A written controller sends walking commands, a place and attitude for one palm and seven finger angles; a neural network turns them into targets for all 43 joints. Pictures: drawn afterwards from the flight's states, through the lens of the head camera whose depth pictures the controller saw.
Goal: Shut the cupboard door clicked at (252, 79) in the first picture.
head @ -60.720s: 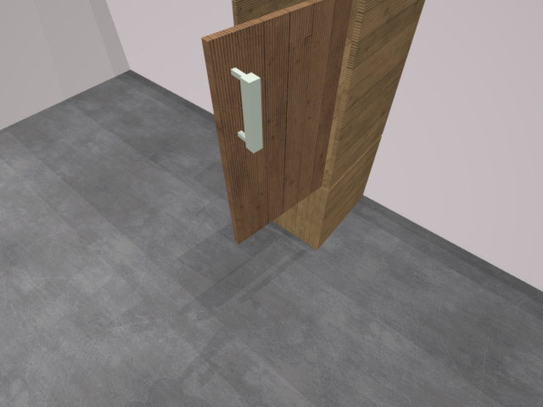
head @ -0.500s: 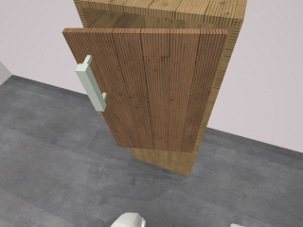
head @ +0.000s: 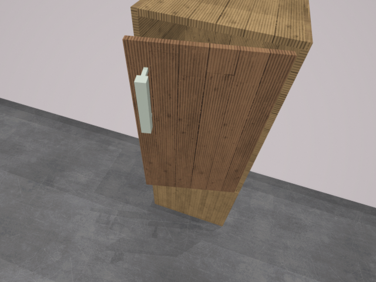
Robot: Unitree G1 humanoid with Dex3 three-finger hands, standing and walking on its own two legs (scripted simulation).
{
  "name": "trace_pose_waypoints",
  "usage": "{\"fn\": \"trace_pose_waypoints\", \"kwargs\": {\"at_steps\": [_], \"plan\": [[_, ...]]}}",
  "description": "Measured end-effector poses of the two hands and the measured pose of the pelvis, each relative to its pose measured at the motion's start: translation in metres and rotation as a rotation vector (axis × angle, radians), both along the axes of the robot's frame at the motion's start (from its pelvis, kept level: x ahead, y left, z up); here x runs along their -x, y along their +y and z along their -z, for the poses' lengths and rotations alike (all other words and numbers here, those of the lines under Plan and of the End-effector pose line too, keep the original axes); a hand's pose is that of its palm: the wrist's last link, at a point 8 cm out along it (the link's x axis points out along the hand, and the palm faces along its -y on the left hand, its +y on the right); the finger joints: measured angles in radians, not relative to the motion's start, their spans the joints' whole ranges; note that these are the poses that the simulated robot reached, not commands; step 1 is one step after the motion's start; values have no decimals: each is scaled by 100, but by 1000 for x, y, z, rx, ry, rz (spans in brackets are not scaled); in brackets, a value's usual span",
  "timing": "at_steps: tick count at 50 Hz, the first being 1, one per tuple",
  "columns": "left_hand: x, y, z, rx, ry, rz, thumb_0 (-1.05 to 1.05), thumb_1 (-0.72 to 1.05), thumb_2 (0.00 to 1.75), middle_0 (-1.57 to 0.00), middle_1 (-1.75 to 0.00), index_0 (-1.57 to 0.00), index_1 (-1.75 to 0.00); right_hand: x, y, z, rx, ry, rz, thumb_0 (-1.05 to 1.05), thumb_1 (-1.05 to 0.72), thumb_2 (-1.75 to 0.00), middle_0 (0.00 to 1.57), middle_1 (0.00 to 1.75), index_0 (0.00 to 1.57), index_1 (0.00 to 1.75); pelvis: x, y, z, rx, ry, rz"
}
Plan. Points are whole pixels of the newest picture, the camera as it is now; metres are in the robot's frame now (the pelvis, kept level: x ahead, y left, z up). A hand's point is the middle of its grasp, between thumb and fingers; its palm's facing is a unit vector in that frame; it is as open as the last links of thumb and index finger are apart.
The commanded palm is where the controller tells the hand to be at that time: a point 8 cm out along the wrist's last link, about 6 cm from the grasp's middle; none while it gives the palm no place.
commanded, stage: come to a stop and stand still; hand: left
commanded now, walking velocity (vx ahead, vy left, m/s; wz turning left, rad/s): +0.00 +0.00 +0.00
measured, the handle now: (146, 101) +0.48 +0.15 +0.11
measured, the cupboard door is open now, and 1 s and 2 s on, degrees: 14 14 14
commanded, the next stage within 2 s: look again from close up in 0.42 s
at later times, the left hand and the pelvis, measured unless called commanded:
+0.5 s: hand out of the picture -0.06 +0.16 -0.17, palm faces +0.02 -0.99 -0.15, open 7.4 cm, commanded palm none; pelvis -0.02 +0.01 +0.01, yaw -1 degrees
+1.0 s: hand out of the picture +0.03 +0.17 -0.16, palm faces +0.00 -0.97 -0.24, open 7.4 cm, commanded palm none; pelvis +0.00 -0.01 +0.00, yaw -1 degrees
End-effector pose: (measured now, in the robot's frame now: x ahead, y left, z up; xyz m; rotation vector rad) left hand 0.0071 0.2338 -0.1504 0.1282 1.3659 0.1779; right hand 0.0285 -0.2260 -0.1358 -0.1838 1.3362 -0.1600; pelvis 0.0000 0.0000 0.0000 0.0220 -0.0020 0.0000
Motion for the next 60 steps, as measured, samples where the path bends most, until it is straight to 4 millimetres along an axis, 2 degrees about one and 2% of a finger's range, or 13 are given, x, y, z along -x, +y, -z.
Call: {"fn": "trace_pose_waypoints", "kwargs": {"at_steps": [9,18,26,31,37,45,52,57,58,60], "plan": [[13,-5,-7,15,15,43,0,91,90,-20,-30,-20,-30,45,12,3,-35,40,57,1,-93,-90,20,30,20,30,16,8,-5,19,-25,12],[43,-12,-6,31,65,22,0,91,90,-20,-30,-20,-30,82,23,4,-61,128,78,1,-92,-90,20,30,20,30,22,7,-6,18,-11,7],[68,-24,-6,51,132,5,0,91,90,-20,-30,-20,-30,85,24,4,-66,137,87,1,-91,-90,20,30,20,30,21,5,-6,18,-8,11],[69,-24,-3,35,124,20,0,91,89,-20,-30,-20,-30,67,21,12,-76,79,41,1,-91,-90,20,30,20,30,21,6,2,30,4,-3],[51,-15,-11,-12,66,14,0,91,89,-20,-30,-20,-30,39,12,20,-78,18,9,2,-93,-90,20,30,20,30,13,5,3,17,-1,-5],[12,-13,-17,-44,-3,48,0,91,89,-20,-30,-20,-30,9,-7,16,-67,-48,-1,2,-94,-90,20,30,20,30,2,-6,1,5,-3,10],[-21,-17,-19,-52,-66,71,0,91,89,-20,-30,-20,-30,-6,-20,12,-52,-61,-11,1,-92,-90,20,30,20,30,-4,-16,-1,5,-8,12],[-35,-22,-19,-55,-89,83,0,90,89,-20,-30,-20,-30,-10,-28,9,-42,-55,-10,1,-92,-90,20,30,20,30,-6,-23,-1,11,-5,14],[-46,-19,-23,-47,-146,15,0,90,89,-20,-30,-20,-30,-13,-31,7,-22,-87,-15,1,-91,-90,20,30,20,30,-4,-24,1,13,-12,16],[-83,-14,-53,-74,-426,-19,1,90,89,-20,-31,-20,-30,-24,-39,0,24,-223,-8,1,-91,-90,20,30,21,30,-1,-27,6,5,-9,12]]}}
